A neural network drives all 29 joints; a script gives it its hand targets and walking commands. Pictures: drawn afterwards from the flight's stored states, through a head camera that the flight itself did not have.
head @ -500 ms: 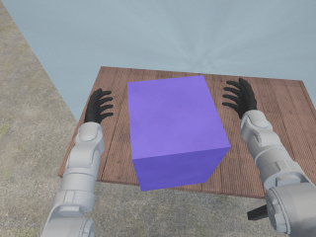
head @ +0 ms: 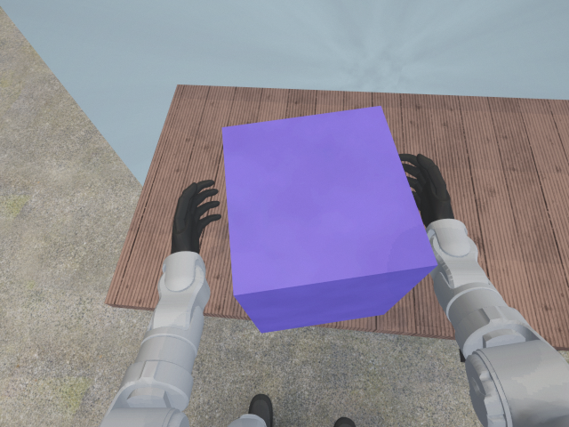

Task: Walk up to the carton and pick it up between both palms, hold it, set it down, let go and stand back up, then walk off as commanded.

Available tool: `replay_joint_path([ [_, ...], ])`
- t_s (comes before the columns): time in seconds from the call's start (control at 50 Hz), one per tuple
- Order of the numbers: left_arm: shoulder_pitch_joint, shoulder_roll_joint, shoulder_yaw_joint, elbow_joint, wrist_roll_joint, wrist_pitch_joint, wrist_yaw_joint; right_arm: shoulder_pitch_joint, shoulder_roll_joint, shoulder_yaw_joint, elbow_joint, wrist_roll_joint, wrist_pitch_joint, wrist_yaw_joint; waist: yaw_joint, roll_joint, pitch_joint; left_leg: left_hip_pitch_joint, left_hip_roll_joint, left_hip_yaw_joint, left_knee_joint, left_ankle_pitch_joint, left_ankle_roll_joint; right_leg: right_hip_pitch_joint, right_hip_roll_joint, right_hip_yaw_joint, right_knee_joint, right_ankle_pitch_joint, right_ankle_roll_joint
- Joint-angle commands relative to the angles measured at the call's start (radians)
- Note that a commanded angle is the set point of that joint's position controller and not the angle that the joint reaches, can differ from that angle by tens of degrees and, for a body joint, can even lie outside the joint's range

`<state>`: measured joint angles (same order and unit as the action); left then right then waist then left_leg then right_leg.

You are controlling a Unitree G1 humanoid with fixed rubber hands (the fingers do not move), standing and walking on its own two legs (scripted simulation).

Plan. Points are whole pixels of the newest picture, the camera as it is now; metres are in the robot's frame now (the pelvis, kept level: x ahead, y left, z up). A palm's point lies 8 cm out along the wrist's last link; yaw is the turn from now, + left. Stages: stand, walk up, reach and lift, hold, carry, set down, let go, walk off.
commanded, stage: reach and lift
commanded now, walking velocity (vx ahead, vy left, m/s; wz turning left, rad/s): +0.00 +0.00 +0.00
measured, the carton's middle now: (313, 233) +0.37 +0.01 -0.01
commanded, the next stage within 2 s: none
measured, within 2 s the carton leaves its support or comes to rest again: neither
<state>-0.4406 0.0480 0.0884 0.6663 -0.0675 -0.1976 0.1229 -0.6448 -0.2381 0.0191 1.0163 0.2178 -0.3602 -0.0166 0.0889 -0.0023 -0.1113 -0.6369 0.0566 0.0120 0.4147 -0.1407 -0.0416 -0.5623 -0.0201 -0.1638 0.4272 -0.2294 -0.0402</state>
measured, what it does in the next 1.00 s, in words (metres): stands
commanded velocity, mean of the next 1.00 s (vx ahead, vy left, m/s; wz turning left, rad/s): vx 0.00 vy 0.00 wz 0.00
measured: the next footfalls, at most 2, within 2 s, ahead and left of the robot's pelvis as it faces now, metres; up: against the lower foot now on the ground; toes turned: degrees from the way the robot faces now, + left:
none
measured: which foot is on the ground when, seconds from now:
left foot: down 0.00-1.00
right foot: down 0.00-1.00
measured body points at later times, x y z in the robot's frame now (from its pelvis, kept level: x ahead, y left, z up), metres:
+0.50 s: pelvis +0.00 +0.00 +0.00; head +0.12 +0.00 +0.43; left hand +0.36 +0.17 -0.02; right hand +0.42 -0.12 -0.01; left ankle +0.01 +0.14 -0.73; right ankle -0.04 -0.09 -0.73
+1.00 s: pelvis +0.00 +0.00 +0.00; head +0.11 +0.00 +0.44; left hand +0.36 +0.16 -0.02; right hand +0.41 -0.13 +0.00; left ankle +0.01 +0.14 -0.73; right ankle -0.04 -0.09 -0.73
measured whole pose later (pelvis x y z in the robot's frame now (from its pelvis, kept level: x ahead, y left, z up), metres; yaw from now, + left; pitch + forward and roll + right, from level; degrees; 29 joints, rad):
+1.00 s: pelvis +0.00 +0.00 +0.00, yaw +0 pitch +21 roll +0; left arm -0.46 -0.15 0.31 0.83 0.11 -0.39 0.17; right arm -0.67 -0.07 -0.22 1.12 -0.25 -0.46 -0.09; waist 0.06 0.00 -0.15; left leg -0.64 0.06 0.01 0.41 -0.14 -0.04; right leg -0.56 -0.02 -0.16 0.43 -0.23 -0.04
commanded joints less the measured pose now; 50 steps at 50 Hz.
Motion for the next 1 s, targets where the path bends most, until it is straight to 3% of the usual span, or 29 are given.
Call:
replay_joint_path([
  [0.0,-0.341,0.004,0.069,-0.146,0.095,-0.111,0.002,-0.479,-0.075,0.033,-0.127,-0.014,-0.105,-0.015,0.008,0.003,-0.894,0.266,-0.064,0.024,0.118,0.593,-0.023,0.438,0.05,0.18,0.078,0.863,0.083],
  [0.06,-0.352,-0.045,0.088,-0.103,0.126,-0.129,-0.004,-0.505,-0.018,0.025,-0.114,-0.059,-0.114,-0.016,0.017,-0.024,-0.847,0.194,-0.067,0.027,0.091,0.559,-0.016,0.466,0.051,0.182,0.093,0.884,0.09],
  [0.1,-0.405,-0.105,0.052,-0.074,0.142,-0.14,-0.007,-0.529,0.025,-0.017,-0.049,-0.089,-0.108,-0.009,-0.02,0.01,-0.817,0.232,-0.058,0.022,0.085,0.528,-0.016,0.405,0.057,0.168,0.072,0.748,0.077],
  [0.12,-0.359,-0.118,0.072,-0.08,0.154,-0.146,-0.004,-0.501,0.071,0.016,-0.087,-0.083,-0.111,-0.008,0.018,-0.011,-0.847,0.245,-0.057,0.029,0.098,0.533,-0.013,0.418,0.057,0.177,0.067,0.738,0.071],
  [0.14,-0.369,-0.153,0.069,-0.086,0.179,-0.158,-0.009,-0.507,0.128,0.026,-0.092,-0.107,-0.114,-0.004,0.02,-0.015,-0.847,0.21,-0.059,0.032,0.092,0.511,-0.008,0.448,0.05,0.181,0.07,0.766,0.074],
  [0.18,-0.391,-0.126,0.104,-0.101,0.222,-0.16,0.014,-0.502,0.076,-0.044,-0.06,-0.152,-0.128,-0.026,0.003,0.031,-0.84,0.228,-0.057,0.036,0.083,0.525,-0.018,0.437,0.054,0.168,0.069,0.762,0.078],
  [0.2,-0.406,-0.098,0.122,-0.101,0.233,-0.162,0.024,-0.501,0.06,-0.073,-0.045,-0.17,-0.131,-0.041,0.001,0.01,-0.834,0.213,-0.059,0.033,0.091,0.507,-0.011,0.433,0.05,0.178,0.065,0.749,0.076],
  [0.26,-0.45,-0.129,0.12,-0.107,0.249,-0.147,0.043,-0.551,0.07,-0.132,-0.006,-0.2,-0.135,-0.059,-0.017,0.032,-0.839,0.216,-0.055,0.036,0.086,0.492,-0.022,0.41,0.057,0.157,0.065,0.714,0.073],
  [0.28,-0.421,-0.155,0.116,-0.101,0.259,-0.153,0.043,-0.523,0.107,-0.097,-0.014,-0.2,-0.136,-0.058,0.007,0.014,-0.826,0.249,-0.051,0.038,0.097,0.517,-0.018,0.399,0.06,0.163,0.054,0.697,0.067],
  [0.4,-0.443,-0.223,0.097,-0.089,0.271,-0.143,0.04,-0.529,0.211,-0.08,-0.041,-0.22,-0.123,-0.068,-0.002,-0.005,-0.8,0.231,-0.055,0.046,0.097,0.501,-0.014,0.435,0.052,0.172,0.052,0.758,0.067],
  [0.44,-0.453,-0.259,0.076,-0.094,0.288,-0.161,0.036,-0.518,0.233,-0.095,-0.009,-0.241,-0.125,-0.061,-0.024,0.021,-0.827,0.272,-0.045,0.034,0.093,0.49,-0.017,0.392,0.054,0.158,0.044,0.698,0.057],
  [0.46,-0.468,-0.26,0.092,-0.085,0.294,-0.158,0.036,-0.528,0.242,-0.102,-0.017,-0.246,-0.125,-0.063,-0.012,0.012,-0.814,0.271,-0.044,0.038,0.095,0.491,-0.014,0.395,0.055,0.166,0.039,0.697,0.059],
  [0.5,-0.443,-0.339,0.065,-0.065,0.305,-0.172,0.008,-0.522,0.348,-0.058,-0.024,-0.284,-0.13,-0.047,-0.006,-0.013,-0.766,0.243,-0.052,0.045,0.088,0.5,-0.008,0.428,0.045,0.17,0.054,0.777,0.066],
  [0.54,-0.472,-0.463,0.007,-0.034,0.341,-0.179,-0.02,-0.514,0.483,-0.07,0.017,-0.333,-0.136,-0.021,-0.034,0.032,-0.759,0.283,-0.047,0.042,0.077,0.503,-0.02,0.391,0.052,0.15,0.039,0.712,0.047],
  [0.58,-0.555,-0.65,-0.056,0.011,0.376,-0.207,-0.076,-0.553,0.742,0.025,-0.047,-0.418,-0.148,0.029,-0.007,-0.004,-0.802,0.277,-0.053,0.056,0.063,0.48,-0.011,0.463,0.034,0.157,0.038,0.75,0.059],
  [0.6,-0.539,-0.693,-0.08,0.04,0.393,-0.212,-0.093,-0.513,0.775,0.024,0.001,-0.469,-0.158,0.036,-0.032,0.005,-0.779,0.29,-0.055,0.059,0.052,0.485,-0.01,0.471,0.036,0.146,0.041,0.782,0.059],
  [0.62,-0.529,-0.679,-0.076,0.082,0.403,-0.219,-0.088,-0.496,0.771,-0.01,0.021,-0.487,-0.171,0.036,-0.029,0.025,-0.79,0.276,-0.05,0.058,0.06,0.501,-0.016,0.477,0.04,0.148,0.047,0.82,0.063],
  [0.64,-0.519,-0.68,-0.066,0.128,0.417,-0.224,-0.098,-0.486,0.795,-0.018,0.058,-0.521,-0.172,0.042,-0.042,0.003,-0.721,0.25,-0.043,0.049,0.047,0.456,-0.009,0.487,0.038,0.143,0.054,0.827,0.066],
  [0.66,-0.525,-0.694,-0.071,0.143,0.42,-0.227,-0.094,-0.473,0.8,-0.015,0.079,-0.53,-0.174,0.048,-0.03,0.037,-0.754,0.257,-0.042,0.053,0.04,0.437,-0.017,0.492,0.037,0.142,0.05,0.795,0.058],
  [0.7,-0.499,-0.674,-0.043,0.189,0.436,-0.235,-0.098,-0.455,0.797,-0.053,0.118,-0.542,-0.184,0.052,-0.02,0.018,-0.733,0.244,-0.038,0.056,0.039,0.414,-0.01,0.494,0.039,0.143,0.047,0.797,0.059],
  [0.74,-0.521,-0.67,-0.034,0.194,0.443,-0.232,-0.098,-0.459,0.78,-0.068,0.127,-0.557,-0.183,0.05,-0.027,0.032,-0.681,0.238,-0.034,0.055,0.025,0.39,-0.017,0.504,0.034,0.141,0.04,0.766,0.058],
  [0.76,-0.518,-0.674,-0.031,0.207,0.439,-0.235,-0.1,-0.473,0.797,-0.056,0.128,-0.568,-0.186,0.053,-0.016,0.007,-0.686,0.213,-0.034,0.06,0.029,0.385,-0.01,0.508,0.038,0.145,0.041,0.763,0.057],
  [0.8,-0.526,-0.672,-0.031,0.211,0.435,-0.238,-0.102,-0.464,0.79,-0.084,0.151,-0.58,-0.189,0.05,-0.038,0.003,-0.672,0.211,-0.037,0.05,0.021,0.361,-0.008,0.507,0.028,0.148,0.039,0.768,0.061],
  [0.82,-0.498,-0.672,-0.023,0.209,0.45,-0.233,-0.097,-0.457,0.796,-0.072,0.142,-0.569,-0.192,0.055,-0.012,0.017,-0.687,0.206,-0.034,0.054,0.018,0.391,-0.01,0.523,0.033,0.149,0.044,0.788,0.056],
  [0.84,-0.506,-0.688,-0.043,0.214,0.437,-0.237,-0.101,-0.474,0.794,-0.075,0.15,-0.576,-0.198,0.053,-0.034,0.015,-0.692,0.214,-0.037,0.053,0.023,0.409,-0.011,0.511,0.031,0.138,0.043,0.801,0.062],
  [0.9,-0.465,-0.689,-0.042,0.216,0.44,-0.239,-0.097,-0.465,0.814,-0.057,0.131,-0.588,-0.205,0.042,-0.026,-0.019,-0.69,0.206,-0.036,0.057,0.02,0.397,-0.002,0.527,0.039,0.135,0.053,0.828,0.06],
  [0.94,-0.492,-0.683,-0.027,0.226,0.446,-0.239,-0.101,-0.449,0.81,-0.067,0.14,-0.586,-0.202,0.041,-0.037,-0.005,-0.663,0.169,-0.044,0.059,0.014,0.366,-0.005,0.554,0.025,0.148,0.057,0.84,0.068],
  [0.96,-0.474,-0.678,-0.008,0.238,0.455,-0.241,-0.102,-0.428,0.831,-0.058,0.168,-0.583,-0.195,0.04,-0.022,0.006,-0.65,0.154,-0.043,0.068,0.014,0.354,0.0,0.551,0.02,0.153,0.06,0.829,0.066],
  [0.98,-0.495,-0.685,-0.028,0.222,0.443,-0.239,-0.105,-0.443,0.814,-0.07,0.167,-0.59,-0.2,0.041,-0.044,0.003,-0.659,0.176,-0.042,0.061,0.012,0.377,-0.006,0.534,0.031,0.143,0.049,0.832,0.061],
])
